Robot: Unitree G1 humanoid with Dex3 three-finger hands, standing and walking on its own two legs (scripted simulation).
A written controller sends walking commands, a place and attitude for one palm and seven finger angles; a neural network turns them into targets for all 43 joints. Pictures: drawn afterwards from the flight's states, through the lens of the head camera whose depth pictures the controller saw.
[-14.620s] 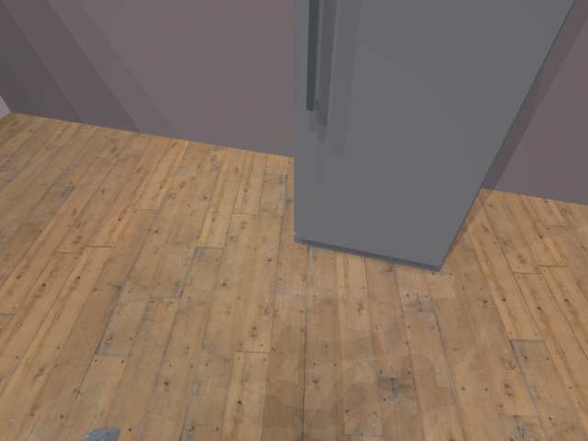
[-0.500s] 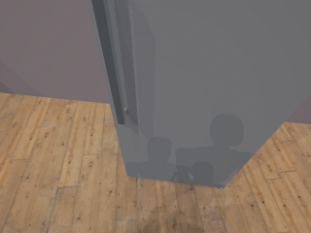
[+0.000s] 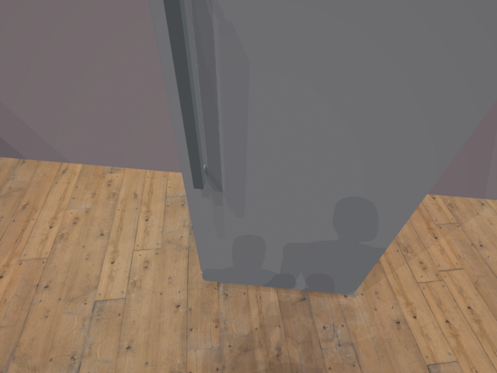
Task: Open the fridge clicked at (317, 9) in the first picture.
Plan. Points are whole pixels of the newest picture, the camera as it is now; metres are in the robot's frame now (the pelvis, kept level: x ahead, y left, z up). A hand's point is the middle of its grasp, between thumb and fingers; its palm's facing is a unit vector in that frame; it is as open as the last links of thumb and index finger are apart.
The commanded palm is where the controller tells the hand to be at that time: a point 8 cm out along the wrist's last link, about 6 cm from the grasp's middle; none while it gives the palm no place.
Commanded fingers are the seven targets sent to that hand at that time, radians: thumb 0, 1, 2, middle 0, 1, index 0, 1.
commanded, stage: come to a stop and stand still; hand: left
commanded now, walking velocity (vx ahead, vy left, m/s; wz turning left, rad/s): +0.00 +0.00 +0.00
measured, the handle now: (190, 89) +0.53 +0.14 +0.19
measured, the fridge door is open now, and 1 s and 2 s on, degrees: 0 0 0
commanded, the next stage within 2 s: look again from close up in 1.24 s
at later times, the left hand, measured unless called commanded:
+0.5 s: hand out of the picture -0.07 +0.16 -0.17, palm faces +0.06 -0.98 -0.16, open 7.4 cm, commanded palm none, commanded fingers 0.00 0.90 0.90 -0.20 -0.30 -0.20 -0.30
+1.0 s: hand out of the picture +0.05 +0.19 -0.16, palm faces +0.02 -0.97 -0.25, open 7.4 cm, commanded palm none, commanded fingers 0.00 0.90 0.90 -0.20 -0.30 -0.20 -0.30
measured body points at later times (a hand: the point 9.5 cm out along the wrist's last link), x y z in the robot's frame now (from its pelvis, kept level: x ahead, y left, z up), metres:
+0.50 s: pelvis -0.02 +0.00 +0.00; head +0.00 +0.00 +0.45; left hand -0.07 +0.21 -0.16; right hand -0.03 -0.22 -0.16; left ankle +0.00 +0.11 -0.74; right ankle +0.01 -0.12 -0.74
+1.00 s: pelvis +0.01 +0.00 +0.00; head +0.01 -0.03 +0.45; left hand +0.05 +0.24 -0.14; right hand +0.02 -0.22 -0.17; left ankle +0.00 +0.11 -0.74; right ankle +0.01 -0.12 -0.74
